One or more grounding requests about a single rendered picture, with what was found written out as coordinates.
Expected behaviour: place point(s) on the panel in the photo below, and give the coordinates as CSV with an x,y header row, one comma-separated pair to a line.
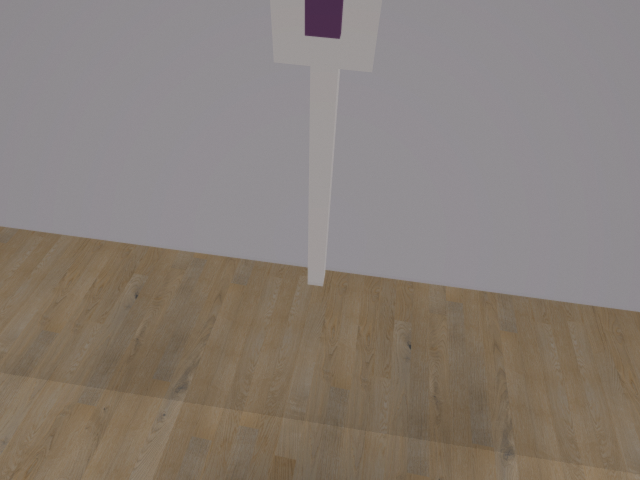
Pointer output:
x,y
354,50

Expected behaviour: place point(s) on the button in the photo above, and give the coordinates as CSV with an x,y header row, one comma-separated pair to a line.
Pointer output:
x,y
323,18

